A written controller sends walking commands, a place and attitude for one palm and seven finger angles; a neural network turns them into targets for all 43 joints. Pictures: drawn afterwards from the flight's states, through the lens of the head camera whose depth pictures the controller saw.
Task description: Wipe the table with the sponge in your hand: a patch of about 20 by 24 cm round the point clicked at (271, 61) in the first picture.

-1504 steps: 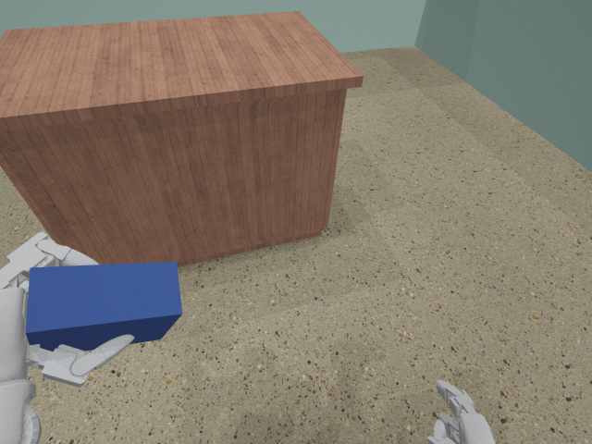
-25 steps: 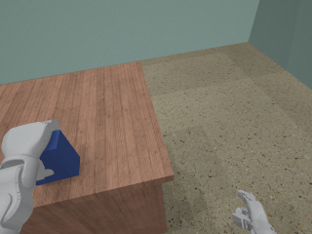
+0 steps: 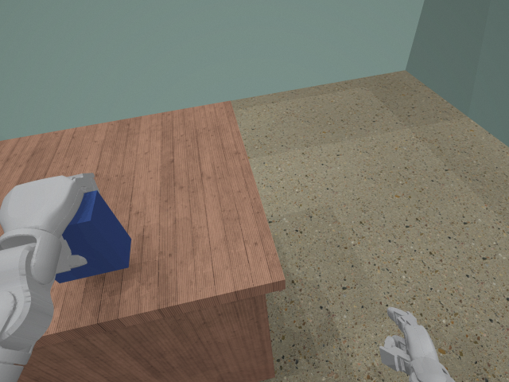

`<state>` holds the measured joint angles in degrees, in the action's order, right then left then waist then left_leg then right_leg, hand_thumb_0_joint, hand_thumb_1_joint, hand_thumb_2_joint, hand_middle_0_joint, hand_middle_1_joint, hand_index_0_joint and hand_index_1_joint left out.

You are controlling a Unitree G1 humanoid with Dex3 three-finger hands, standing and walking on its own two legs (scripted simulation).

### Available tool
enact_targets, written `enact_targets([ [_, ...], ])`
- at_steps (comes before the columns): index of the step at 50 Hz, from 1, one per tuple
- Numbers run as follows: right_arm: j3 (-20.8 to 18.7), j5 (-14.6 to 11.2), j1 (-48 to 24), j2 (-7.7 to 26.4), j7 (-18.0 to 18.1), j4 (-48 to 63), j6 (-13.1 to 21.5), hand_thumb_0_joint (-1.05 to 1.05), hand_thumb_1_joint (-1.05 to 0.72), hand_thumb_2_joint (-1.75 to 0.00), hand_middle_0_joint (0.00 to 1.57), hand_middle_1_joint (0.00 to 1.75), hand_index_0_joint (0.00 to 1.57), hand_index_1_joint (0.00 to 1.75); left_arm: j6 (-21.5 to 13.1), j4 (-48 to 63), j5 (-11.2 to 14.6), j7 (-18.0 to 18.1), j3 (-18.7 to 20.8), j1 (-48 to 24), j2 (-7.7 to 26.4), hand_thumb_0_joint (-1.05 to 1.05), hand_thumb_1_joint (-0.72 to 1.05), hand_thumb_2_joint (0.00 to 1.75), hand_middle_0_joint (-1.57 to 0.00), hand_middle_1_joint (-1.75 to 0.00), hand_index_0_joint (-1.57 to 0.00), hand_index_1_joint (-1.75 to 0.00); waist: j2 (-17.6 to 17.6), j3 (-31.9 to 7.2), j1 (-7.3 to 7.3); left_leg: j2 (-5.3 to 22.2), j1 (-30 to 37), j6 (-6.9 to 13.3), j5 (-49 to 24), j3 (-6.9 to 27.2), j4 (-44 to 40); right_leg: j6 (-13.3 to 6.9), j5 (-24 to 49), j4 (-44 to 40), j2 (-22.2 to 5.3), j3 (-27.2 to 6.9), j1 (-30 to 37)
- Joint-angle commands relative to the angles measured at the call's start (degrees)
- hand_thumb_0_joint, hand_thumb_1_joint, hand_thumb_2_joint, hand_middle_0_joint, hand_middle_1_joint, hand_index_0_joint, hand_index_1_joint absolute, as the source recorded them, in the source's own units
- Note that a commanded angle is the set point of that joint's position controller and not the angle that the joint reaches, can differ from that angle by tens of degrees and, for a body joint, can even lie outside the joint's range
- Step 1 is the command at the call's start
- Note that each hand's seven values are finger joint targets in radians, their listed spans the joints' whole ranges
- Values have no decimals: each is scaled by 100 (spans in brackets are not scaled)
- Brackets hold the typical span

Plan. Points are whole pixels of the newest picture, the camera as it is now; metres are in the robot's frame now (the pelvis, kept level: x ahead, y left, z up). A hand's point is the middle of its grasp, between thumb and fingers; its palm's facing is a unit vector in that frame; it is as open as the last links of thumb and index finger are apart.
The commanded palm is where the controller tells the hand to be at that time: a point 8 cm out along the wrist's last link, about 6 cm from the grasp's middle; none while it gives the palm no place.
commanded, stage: lift the sponge slowly off the table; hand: left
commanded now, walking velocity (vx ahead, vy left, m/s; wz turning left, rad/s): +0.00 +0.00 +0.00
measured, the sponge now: (84, 246) +0.25 +0.32 +0.10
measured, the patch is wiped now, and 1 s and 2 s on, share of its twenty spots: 1.00 1.00 1.00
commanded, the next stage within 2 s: bring the sponge back beside the body in 0.78 s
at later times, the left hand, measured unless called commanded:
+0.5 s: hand (72, 202) +0.26 +0.30 +0.19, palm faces +0.11 +0.00 -0.99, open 10.0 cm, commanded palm +0.22 +0.31 +0.26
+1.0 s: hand (73, 199) +0.26 +0.30 +0.19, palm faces +0.09 +0.00 -1.00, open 10.0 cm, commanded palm +0.21 +0.31 +0.27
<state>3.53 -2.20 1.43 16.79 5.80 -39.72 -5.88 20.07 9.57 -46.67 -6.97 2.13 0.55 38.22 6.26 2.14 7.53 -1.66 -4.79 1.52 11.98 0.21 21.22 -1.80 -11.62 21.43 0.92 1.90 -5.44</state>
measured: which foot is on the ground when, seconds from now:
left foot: down 0.00-1.00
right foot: down 0.00-1.00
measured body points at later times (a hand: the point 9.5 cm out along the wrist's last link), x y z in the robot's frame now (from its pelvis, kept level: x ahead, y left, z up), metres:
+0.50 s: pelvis +0.00 +0.00 +0.00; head -0.01 -0.05 +0.45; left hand +0.25 +0.30 +0.24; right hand +0.25 -0.20 -0.09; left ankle +0.00 +0.10 -0.75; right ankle +0.01 -0.10 -0.75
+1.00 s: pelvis +0.00 -0.01 +0.00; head +0.00 -0.06 +0.44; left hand +0.25 +0.29 +0.25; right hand +0.25 -0.21 -0.09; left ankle +0.00 +0.10 -0.75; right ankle +0.01 -0.10 -0.75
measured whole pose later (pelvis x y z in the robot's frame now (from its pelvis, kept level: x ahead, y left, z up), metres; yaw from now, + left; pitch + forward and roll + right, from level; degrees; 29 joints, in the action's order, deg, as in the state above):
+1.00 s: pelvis +0.00 -0.01 +0.00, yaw +0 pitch -3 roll +0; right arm 4.5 -2.7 0.6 16.9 4.8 -37.4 -6.7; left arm 23.7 14.4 -44.6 -13.1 2.3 -4.6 41.4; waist 7.2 1.4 7.9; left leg -1.5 -6.8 1.0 12.7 0.2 22.8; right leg -2.3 -12.8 24.0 1.1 1.9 -7.9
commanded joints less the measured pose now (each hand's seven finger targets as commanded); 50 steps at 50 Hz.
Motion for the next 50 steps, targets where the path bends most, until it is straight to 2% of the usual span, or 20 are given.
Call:
enact_targets([
  [1,-201,7,-1279,621,2,1057,271,0,-90,-90,20,30,20,30,21,1159,-157,283,1302,-1683,1878,0,10,130,-120,-160,-120,-160,70,-1308,39,-80,-203,40,-1262,213,-267,-178,817,-188,60,-473,683],
  [12,-123,-41,-1324,571,-26,1077,279,0,-90,-90,20,30,20,30,304,1076,-162,100,891,-2190,1623,0,10,130,-120,-160,-120,-160,-142,-1174,-43,-43,-285,40,-1059,190,-326,-131,550,-193,33,-338,524],
  [15,-145,-26,-1338,592,-20,1075,258,0,-90,-90,20,30,20,30,278,1142,-173,61,1057,-2299,1871,0,10,130,-120,-160,-120,-160,-129,-1358,10,-69,-217,57,-1137,213,-301,-130,681,-172,30,-380,614],
  [17,-89,-46,-1344,542,-35,1094,276,0,-90,-90,20,30,20,30,321,1067,-207,11,784,-2518,1605,0,10,130,-120,-160,-120,-160,-89,-1260,-45,-48,-268,38,-1058,207,-331,-145,523,-184,33,-336,535],
  [21,-107,-52,-1417,571,-51,1147,254,0,-90,-90,20,30,20,30,366,1235,-231,-33,943,-2643,1817,0,10,130,-120,-160,-120,-160,104,-1444,18,-45,-207,38,-1196,259,-315,-194,656,-163,73,-438,577],
  [22,-86,-38,-1351,525,-56,1131,271,0,-90,-90,20,30,20,30,377,1124,-201,-47,847,-2582,1669,0,10,130,-120,-160,-120,-160,-110,-1408,18,-60,-243,49,-1238,201,-273,-154,729,-120,24,-355,624],
  [25,-108,-30,-1377,569,-86,1119,196,0,-90,-90,20,30,20,30,435,1161,-196,-73,1035,-2591,1926,0,10,130,-120,-160,-120,-160,-110,-1507,65,-65,-259,43,-1348,227,-258,-151,921,-83,20,-404,693],
  [26,-100,-46,-1456,581,-96,1171,183,0,-90,-90,20,30,20,30,518,1200,-215,-102,1043,-2577,1925,0,10,130,-120,-160,-120,-160,118,-1507,84,-59,-277,34,-1311,235,-260,-199,845,-96,45,-506,639],
  [27,-72,-40,-1379,550,-113,1146,200,0,-90,-90,20,30,20,30,517,1160,-203,-114,993,-2596,1867,0,10,130,-120,-160,-120,-160,-116,-1541,68,-58,-297,34,-1386,213,-228,-171,927,-32,15,-424,711],
  [31,-103,-43,-1469,600,-139,1206,144,0,-90,-90,20,30,20,30,620,1354,-147,-188,1228,-2441,2121,0,10,130,-120,-160,-120,-160,24,-1603,125,-67,-290,46,-1478,246,-164,-195,1080,10,43,-563,687],
  [32,-74,-45,-1420,545,-148,1221,155,0,-90,-90,20,30,20,30,613,1358,-109,-221,1104,-2391,1955,0,10,130,-120,-160,-120,-160,-154,-1643,113,-61,-321,41,-1497,219,-159,-153,1118,67,-9,-452,770],
  [36,-81,-98,-1474,599,-127,1230,113,0,-90,-90,20,30,20,30,773,1137,-89,-342,918,-2401,1815,0,10,130,-120,-160,-120,-160,-95,-1291,29,-29,-375,48,-1306,212,-175,-148,907,-41,41,-466,428],
  [37,-55,-98,-1357,589,-120,1218,137,0,-90,-90,20,30,20,30,751,1084,-80,-368,870,-2493,1820,0,10,130,-120,-160,-120,-160,-311,-1361,-2,-25,-388,55,-1262,184,-161,-104,872,3,-2,-380,498],
  [38,-87,-92,-1341,618,-108,1159,120,0,-90,-90,20,30,20,30,727,1035,-87,-375,1026,-2491,2025,0,10,130,-120,-160,-120,-160,-290,-1413,-1,-26,-345,70,-1272,197,-164,-106,886,-9,14,-394,516],
  [40,-88,-83,-1369,608,-83,1210,135,0,-90,-90,20,30,20,30,648,1143,-112,-416,916,-2697,1963,0,10,130,-120,-160,-120,-160,-323,-1427,-21,-47,-333,85,-1234,201,-146,-89,882,-10,-2,-365,496],
  [41,-86,-98,-1434,616,-79,1281,161,0,-90,-90,20,30,20,30,628,1331,-136,-426,969,-2672,2009,0,10,130,-120,-160,-120,-160,-53,-1552,4,-44,-270,83,-1238,222,-140,-137,826,-9,36,-453,492],
  [42,-68,-79,-1355,561,-68,1257,198,0,-90,-90,20,30,20,30,552,1354,-132,-425,894,-2721,1897,0,10,130,-120,-160,-120,-160,-193,-1608,-7,-67,-245,95,-1337,185,-79,-112,933,43,-8,-374,572],
  [46,-104,-41,-1331,599,-72,1255,193,0,-90,-90,20,30,20,30,393,1425,-86,-328,1336,-2361,2242,0,10,130,-120,-160,-120,-160,33,-1611,73,-66,-245,65,-1433,235,-48,-163,1085,38,20,-522,608],
  [47,-81,-42,-1301,531,-88,1279,219,0,-90,-90,20,30,20,30,335,1533,-55,-305,1239,-2326,2070,0,10,130,-120,-160,-120,-160,-99,-1638,75,-73,-269,55,-1481,193,-22,-129,1143,102,-31,-431,708],
  [50,-129,-20,-1306,539,-107,1270,180,0,-90,-90,20,30,20,30,311,1654,94,-196,1498,-1898,2185,0,10,130,-120,-160,-120,-160,-119,-1566,145,-76,-274,55,-1554,192,1,-112,1330,111,-32,-502,718],
])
